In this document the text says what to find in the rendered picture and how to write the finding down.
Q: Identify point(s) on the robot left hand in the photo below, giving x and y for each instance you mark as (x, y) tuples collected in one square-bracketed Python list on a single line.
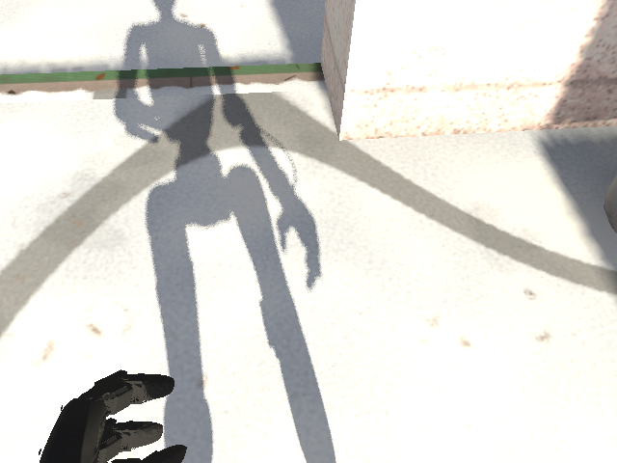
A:
[(83, 435)]

